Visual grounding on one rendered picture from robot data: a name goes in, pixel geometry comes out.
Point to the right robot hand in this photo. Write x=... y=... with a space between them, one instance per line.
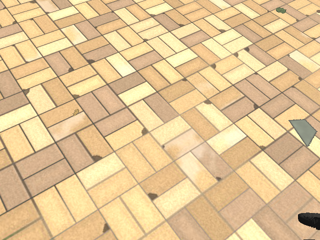
x=310 y=219

